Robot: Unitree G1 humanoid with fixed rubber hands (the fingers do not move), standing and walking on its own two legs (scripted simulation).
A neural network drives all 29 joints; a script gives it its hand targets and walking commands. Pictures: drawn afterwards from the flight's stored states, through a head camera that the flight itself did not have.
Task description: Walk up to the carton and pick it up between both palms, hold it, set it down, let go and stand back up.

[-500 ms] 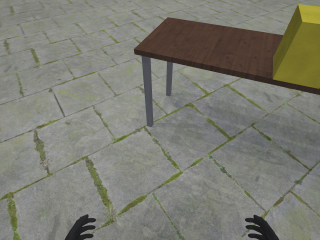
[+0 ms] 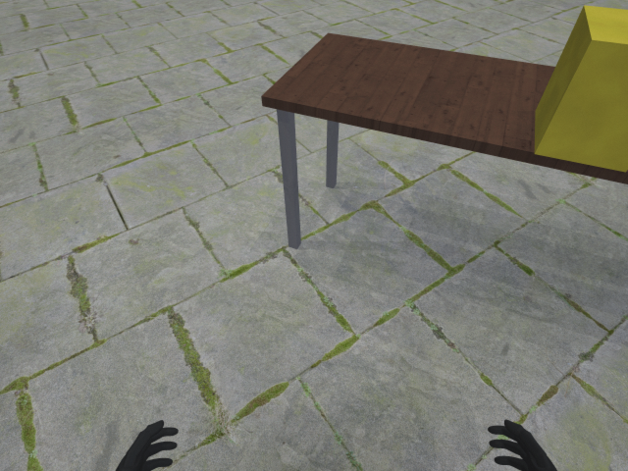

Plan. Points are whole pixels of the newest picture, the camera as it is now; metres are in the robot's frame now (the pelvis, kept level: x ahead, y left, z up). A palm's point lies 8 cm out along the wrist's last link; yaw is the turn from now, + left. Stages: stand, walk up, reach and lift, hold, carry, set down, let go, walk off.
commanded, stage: stand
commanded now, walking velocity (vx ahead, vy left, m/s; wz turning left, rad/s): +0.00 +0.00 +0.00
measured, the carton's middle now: (604, 89) +0.90 -0.61 +0.06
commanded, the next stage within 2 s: none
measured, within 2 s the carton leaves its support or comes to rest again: neither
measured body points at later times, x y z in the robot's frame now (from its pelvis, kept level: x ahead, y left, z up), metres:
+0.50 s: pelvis +0.00 +0.00 +0.00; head +0.01 +0.00 +0.45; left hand +0.16 +0.26 -0.09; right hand +0.17 -0.26 -0.08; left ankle +0.00 +0.13 -0.71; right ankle +0.00 -0.11 -0.71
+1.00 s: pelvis -0.01 +0.00 +0.00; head +0.00 +0.00 +0.45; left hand +0.14 +0.26 -0.09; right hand +0.16 -0.27 -0.08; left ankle +0.00 +0.13 -0.71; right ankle +0.00 -0.11 -0.71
